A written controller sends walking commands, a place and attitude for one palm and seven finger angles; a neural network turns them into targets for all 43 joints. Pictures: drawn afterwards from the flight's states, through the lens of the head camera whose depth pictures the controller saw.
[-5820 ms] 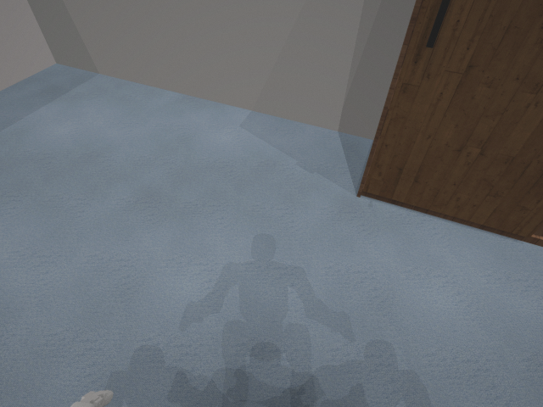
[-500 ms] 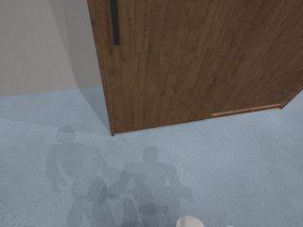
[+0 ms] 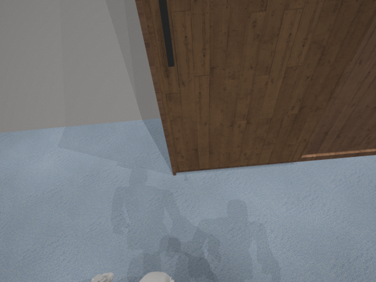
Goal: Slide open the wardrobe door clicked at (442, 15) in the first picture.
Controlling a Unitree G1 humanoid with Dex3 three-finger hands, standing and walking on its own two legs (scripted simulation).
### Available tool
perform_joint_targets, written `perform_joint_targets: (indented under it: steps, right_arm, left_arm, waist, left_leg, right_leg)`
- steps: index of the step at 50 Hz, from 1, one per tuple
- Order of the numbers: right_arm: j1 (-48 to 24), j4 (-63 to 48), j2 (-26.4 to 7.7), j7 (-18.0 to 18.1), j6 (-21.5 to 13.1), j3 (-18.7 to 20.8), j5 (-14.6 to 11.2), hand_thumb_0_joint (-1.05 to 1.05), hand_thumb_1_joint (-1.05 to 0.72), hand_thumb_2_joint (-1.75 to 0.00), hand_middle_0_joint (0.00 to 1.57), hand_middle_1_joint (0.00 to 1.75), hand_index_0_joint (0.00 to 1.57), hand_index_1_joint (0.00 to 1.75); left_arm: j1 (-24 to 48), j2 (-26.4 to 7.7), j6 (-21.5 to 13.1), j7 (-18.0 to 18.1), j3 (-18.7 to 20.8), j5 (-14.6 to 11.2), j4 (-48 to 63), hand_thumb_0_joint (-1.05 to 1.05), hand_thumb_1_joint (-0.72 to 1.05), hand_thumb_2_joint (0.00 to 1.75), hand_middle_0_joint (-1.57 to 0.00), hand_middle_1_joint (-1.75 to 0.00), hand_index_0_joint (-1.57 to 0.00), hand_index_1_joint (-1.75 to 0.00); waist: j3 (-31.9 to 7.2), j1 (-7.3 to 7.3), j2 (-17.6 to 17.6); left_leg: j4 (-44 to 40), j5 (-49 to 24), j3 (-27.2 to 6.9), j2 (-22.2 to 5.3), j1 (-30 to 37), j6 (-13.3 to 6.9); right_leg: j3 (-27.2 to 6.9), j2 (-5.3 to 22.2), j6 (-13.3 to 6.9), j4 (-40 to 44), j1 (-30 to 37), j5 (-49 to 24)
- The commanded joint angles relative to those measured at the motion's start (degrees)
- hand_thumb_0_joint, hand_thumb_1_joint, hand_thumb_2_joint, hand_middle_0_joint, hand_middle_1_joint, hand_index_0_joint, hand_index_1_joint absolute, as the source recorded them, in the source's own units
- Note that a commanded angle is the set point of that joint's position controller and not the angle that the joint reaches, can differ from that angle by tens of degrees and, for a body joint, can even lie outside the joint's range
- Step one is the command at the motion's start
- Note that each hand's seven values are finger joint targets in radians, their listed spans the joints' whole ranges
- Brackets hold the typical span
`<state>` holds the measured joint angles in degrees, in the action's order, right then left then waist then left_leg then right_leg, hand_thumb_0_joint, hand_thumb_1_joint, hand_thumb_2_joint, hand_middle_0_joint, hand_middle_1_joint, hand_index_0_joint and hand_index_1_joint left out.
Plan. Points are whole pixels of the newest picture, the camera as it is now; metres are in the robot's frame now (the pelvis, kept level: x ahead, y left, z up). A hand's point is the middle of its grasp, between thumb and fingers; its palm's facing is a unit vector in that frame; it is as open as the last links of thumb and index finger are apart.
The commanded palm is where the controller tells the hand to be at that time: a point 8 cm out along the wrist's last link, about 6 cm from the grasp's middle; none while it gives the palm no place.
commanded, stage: take the last steps up to it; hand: left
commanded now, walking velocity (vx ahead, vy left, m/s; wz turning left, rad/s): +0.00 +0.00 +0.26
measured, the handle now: (166, 30) +0.82 +0.08 +0.15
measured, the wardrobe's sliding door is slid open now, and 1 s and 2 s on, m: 0.00 0.00 0.00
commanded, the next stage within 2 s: come to a stop and stand still in 1.18 s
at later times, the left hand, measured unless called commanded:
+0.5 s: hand out of the picture +0.01 +0.24 -0.18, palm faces +0.09 -0.98 -0.16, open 7.3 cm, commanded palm none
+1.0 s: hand (147, 226) +0.30 +0.14 -0.17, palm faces +0.03 -0.97 -0.22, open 7.1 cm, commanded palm none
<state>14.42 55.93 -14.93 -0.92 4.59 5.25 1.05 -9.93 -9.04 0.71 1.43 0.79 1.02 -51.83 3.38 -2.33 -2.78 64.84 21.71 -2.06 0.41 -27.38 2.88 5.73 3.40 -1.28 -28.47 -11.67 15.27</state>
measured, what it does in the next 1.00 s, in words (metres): walks ahead: left foot, then right foot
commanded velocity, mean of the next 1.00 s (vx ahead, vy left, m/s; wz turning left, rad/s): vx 0.29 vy -0.09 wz -0.02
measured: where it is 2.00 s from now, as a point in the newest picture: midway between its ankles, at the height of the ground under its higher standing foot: (213, 265)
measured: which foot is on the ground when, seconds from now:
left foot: up 0.00-0.24, down 0.26-0.78, up 0.80-1.00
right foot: down 0.00-0.26, up 0.28-0.76, down 0.78-1.00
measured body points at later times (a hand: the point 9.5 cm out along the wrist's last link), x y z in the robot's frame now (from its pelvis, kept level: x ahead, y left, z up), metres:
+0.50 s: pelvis +0.04 +0.05 +0.00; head +0.04 +0.08 +0.45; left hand +0.00 +0.29 -0.17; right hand +0.05 -0.18 -0.14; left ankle -0.03 +0.15 -0.74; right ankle +0.08 -0.10 -0.66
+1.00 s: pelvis +0.22 -0.05 -0.01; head +0.24 -0.05 +0.44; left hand +0.30 +0.19 -0.15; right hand +0.23 -0.28 -0.16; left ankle +0.20 +0.09 -0.66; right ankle +0.25 -0.12 -0.74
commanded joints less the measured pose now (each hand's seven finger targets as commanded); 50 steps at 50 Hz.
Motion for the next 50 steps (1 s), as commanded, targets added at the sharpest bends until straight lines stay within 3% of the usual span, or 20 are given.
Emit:
perform_joint_targets:
  steps: [1,7,11,12,13,14,15,18,21,28,34,36,37,38,39,40,42,44,46,50]
  right_arm:
    - [-1.76,-3.13,-2.84,0.09,-1.09,0.28,0.16,0.00,-0.90,-0.90,0.20,0.30,0.20,0.30]
    - [-6.28,-3.77,-0.58,-0.24,-2.82,-1.11,0.27,0.00,-0.90,-0.90,0.20,0.30,0.20,0.30]
    - [2.58,0.23,0.24,0.42,-4.97,-1.89,0.26,0.00,-0.90,-0.90,0.20,0.30,0.20,0.30]
    - [6.15,1.81,-2.54,0.98,-5.70,-1.40,0.18,0.00,-0.90,-0.90,0.20,0.30,0.20,0.30]
    - [10.15,2.75,-8.05,1.35,-5.94,-0.13,0.68,0.00,-0.90,-0.90,0.20,0.30,0.20,0.30]
    - [11.96,2.39,-10.96,1.59,-5.37,0.29,0.68,0.00,-0.90,-0.90,0.20,0.30,0.20,0.30]
    - [9.84,1.82,-10.26,1.79,-5.30,0.08,0.99,0.00,-0.90,-0.90,0.20,0.30,0.20,0.30]
    - [5.53,1.60,-3.71,2.46,-6.46,-2.06,0.64,0.00,-0.90,-0.90,0.20,0.30,0.20,0.30]
    - [7.20,2.47,-2.54,2.92,-7.62,-2.27,0.11,0.00,-0.90,-0.90,0.20,0.30,0.20,0.30]
    - [14.00,5.78,-1.47,3.69,-8.28,-2.21,0.33,0.00,-0.90,-0.90,0.20,0.30,0.20,0.30]
    - [14.47,7.35,-2.58,3.41,-8.06,-1.48,1.13,0.00,-0.90,-0.90,0.20,0.30,0.20,0.30]
    - [12.87,7.38,-3.72,3.30,-7.94,-1.19,0.76,0.00,-0.90,-0.90,0.20,0.30,0.20,0.30]
    - [11.69,7.31,-4.01,3.07,-7.96,-1.04,0.35,0.00,-0.90,-0.90,0.20,0.30,0.20,0.30]
    - [12.77,7.07,-2.31,2.37,-8.04,-1.18,-0.26,0.00,-0.90,-0.90,0.20,0.30,0.20,0.30]
    - [14.98,5.58,2.31,2.06,-7.98,-2.05,-1.07,0.00,-0.90,-0.90,0.20,0.30,0.20,0.30]
    - [11.19,3.64,1.41,2.19,-7.56,-2.19,-1.36,0.00,-0.90,-0.90,0.20,0.30,0.20,0.30]
    - [6.57,3.45,1.99,1.66,-7.16,-1.51,-0.75,0.00,-0.90,-0.90,0.20,0.30,0.20,0.30]
    - [7.38,4.23,3.06,1.49,-6.22,-1.45,0.31,0.00,-0.90,-0.90,0.20,0.30,0.20,0.30]
    - [9.97,4.99,4.73,1.35,-5.38,-1.92,0.66,0.00,-0.90,-0.90,0.20,0.30,0.20,0.30]
    - [6.86,2.98,5.18,0.80,-4.94,-1.94,0.61,0.00,-0.90,-0.90,0.20,0.30,0.20,0.30]
  left_arm:
    - [-2.60,-11.31,-1.48,0.67,3.36,0.10,2.79,0.00,0.90,0.90,-0.20,-0.30,-0.20,-0.30]
    - [-9.10,-12.65,-2.03,-0.05,3.61,0.98,-1.87,0.00,0.90,0.90,-0.20,-0.30,-0.20,-0.30]
    - [-7.45,-11.36,-1.74,-0.52,3.28,0.20,-4.31,0.00,0.90,0.90,-0.20,-0.30,-0.20,-0.30]
    - [-7.40,-8.93,-1.54,-0.83,2.68,-0.37,-4.34,0.00,0.90,0.90,-0.20,-0.30,-0.20,-0.30]
    - [-7.13,-5.23,-1.45,-1.30,1.86,-0.54,-3.32,0.00,0.90,0.90,-0.20,-0.30,-0.20,-0.30]
    - [-3.64,-6.01,-1.42,-1.35,1.82,0.15,-1.71,0.00,0.90,0.90,-0.20,-0.30,-0.20,-0.30]
    - [-2.29,-7.24,-1.24,-1.61,2.40,0.71,-1.47,0.00,0.90,0.90,-0.20,-0.30,-0.20,-0.30]
    - [-4.29,-6.87,-0.88,-2.66,2.87,0.90,-5.27,0.00,0.90,0.90,-0.20,-0.30,-0.20,-0.30]
    - [-7.78,-5.76,-0.66,-2.92,2.79,0.61,-7.47,0.00,0.90,0.90,-0.20,-0.30,-0.20,-0.30]
    - [0.36,-4.49,-0.18,-3.34,2.51,0.47,-4.99,0.00,0.90,0.90,-0.20,-0.30,-0.20,-0.30]
    - [5.92,-3.88,-1.25,-3.69,2.35,-0.21,-3.27,0.00,0.90,0.90,-0.20,-0.30,-0.20,-0.30]
    - [-1.65,-5.16,-2.14,-3.45,2.93,-0.15,-5.53,0.00,0.90,0.90,-0.20,-0.30,-0.20,-0.30]
    - [-10.43,-6.73,-2.84,-3.17,3.49,0.00,-8.37,0.00,0.90,0.90,-0.20,-0.30,-0.20,-0.30]
    - [-18.19,-10.92,-3.80,-2.58,4.76,0.53,-10.99,0.00,0.90,0.90,-0.20,-0.30,-0.20,-0.30]
    - [-23.56,-16.99,-3.96,-1.67,6.19,0.29,-11.90,0.00,0.90,0.90,-0.20,-0.30,-0.20,-0.30]
    - [-22.51,-18.00,-3.60,-1.30,6.17,-0.73,-11.77,0.00,0.90,0.90,-0.20,-0.30,-0.20,-0.30]
    - [-9.81,-13.12,-3.16,-1.08,4.87,-0.50,-8.32,0.00,0.90,0.90,-0.20,-0.30,-0.20,-0.30]
    - [-3.37,-8.68,-3.65,-0.55,3.45,-0.21,-6.55,0.00,0.90,0.90,-0.20,-0.30,-0.20,-0.30]
    - [-2.76,-6.58,-4.39,-0.38,2.59,0.11,-6.63,0.00,0.90,0.90,-0.20,-0.30,-0.20,-0.30]
    - [-5.11,-5.50,-4.94,-0.25,2.29,0.34,-7.54,0.00,0.90,0.90,-0.20,-0.30,-0.20,-0.30]
  waist:
    - [-1.10,2.53,13.12]
    - [-1.73,5.54,14.40]
    - [-3.33,1.32,10.47]
    - [-4.79,-0.24,1.74]
    - [-3.65,-2.20,-13.94]
    - [0.44,-3.33,-13.88]
    - [3.80,-2.88,-9.77]
    - [9.60,0.13,-6.60]
    - [5.48,1.62,-5.16]
    - [7.01,-0.03,-4.82]
    - [6.89,-0.76,-7.20]
    - [1.90,2.99,-5.39]
    - [-3.01,7.11,-3.13]
    - [-9.24,10.10,4.51]
    - [-16.07,11.01,20.99]
    - [-15.33,10.60,17.25]
    - [-3.98,6.76,10.47]
    - [-0.70,2.58,3.62]
    - [-1.00,0.37,4.55]
    - [-0.27,0.37,7.14]
  left_leg:
    - [-1.21,-0.93,0.75,-2.03,-2.46,1.33]
    - [-19.98,3.42,5.26,-2.70,3.40,-0.12]
    - [-41.01,-4.06,8.43,-1.56,22.33,-1.83]
    - [-45.70,-2.40,2.24,-6.16,30.78,-2.82]
    - [-52.14,7.03,-15.60,-19.50,33.78,-7.04]
    - [-56.50,11.68,-21.96,-25.21,29.98,-10.24]
    - [-58.58,16.16,-21.81,-26.14,24.54,-11.88]
    - [-58.58,2.05,-9.51,-18.45,18.42,-7.93]
    - [-55.51,-15.46,-1.96,-16.08,23.29,-7.87]
    - [-53.16,-28.35,0.77,-18.53,28.88,-10.26]
    - [-49.40,-34.45,3.50,-18.62,25.96,-9.37]
    - [-40.69,-44.33,5.87,-17.53,24.66,-8.18]
    - [-31.37,-43.73,7.89,-15.23,22.65,-6.37]
    - [-17.58,-32.22,9.67,-11.93,11.58,-4.38]
    - [2.12,9.48,10.55,-2.09,-1.41,-2.45]
    - [10.93,13.34,2.61,-3.11,-3.93,-4.50]
    - [14.80,3.98,1.76,-7.51,-5.98,-5.04]
    - [10.18,-1.07,1.67,-9.64,-1.57,-4.29]
    - [4.70,-3.18,2.89,-9.39,0.42,-3.27]
    - [-6.93,-5.17,4.91,-9.01,0.39,-1.93]
  right_leg:
    - [-8.66,13.09,-4.73,11.93,2.37,-12.45]
    - [-11.58,14.15,-6.20,15.02,4.57,2.55]
    - [-7.32,9.86,-3.10,9.65,-4.61,12.33]
    - [-4.08,6.76,-0.55,1.83,-11.56,13.18]
    - [2.51,0.42,2.43,-12.33,-21.84,14.96]
    - [0.17,0.05,2.19,-20.73,-26.23,16.99]
    - [-2.69,1.98,1.73,-25.92,-26.96,14.80]
    - [-4.66,2.84,2.37,-32.39,-25.17,3.32]
    - [-3.90,2.25,3.60,-34.57,-24.86,-1.43]
    - [-3.03,3.80,3.80,-29.68,-32.08,-3.42]
    - [1.21,1.38,1.07,-11.48,-19.29,-1.15]
    - [3.00,-1.67,-0.49,-6.12,-6.84,-2.13]
    - [3.66,-2.99,-0.95,-2.05,3.93,-6.20]
    - [-3.46,2.96,-3.36,-0.86,19.15,-6.43]
    - [-27.74,19.40,-9.23,5.97,28.21,-8.66]
    - [-32.44,21.88,-11.49,11.69,23.42,-4.52]
    - [-27.63,19.01,-9.99,17.01,5.60,16.12]
    - [-18.14,15.99,-8.18,17.57,-4.22,10.44]
    - [-10.89,13.42,-7.19,17.91,-6.56,0.92]
    - [-7.36,11.97,-8.57,18.61,-5.97,-6.13]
